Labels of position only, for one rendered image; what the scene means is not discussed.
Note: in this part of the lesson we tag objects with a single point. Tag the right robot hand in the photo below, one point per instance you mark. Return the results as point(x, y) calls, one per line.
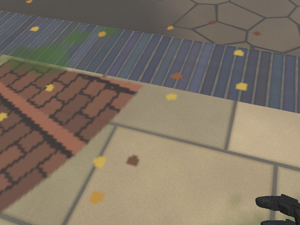
point(284, 204)

